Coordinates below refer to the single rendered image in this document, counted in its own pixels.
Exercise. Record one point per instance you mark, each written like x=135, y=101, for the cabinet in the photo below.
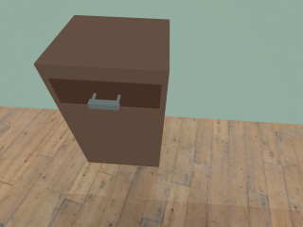
x=116, y=49

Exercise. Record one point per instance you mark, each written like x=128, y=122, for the handle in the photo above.
x=104, y=104

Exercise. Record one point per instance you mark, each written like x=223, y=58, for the drawer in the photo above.
x=135, y=95

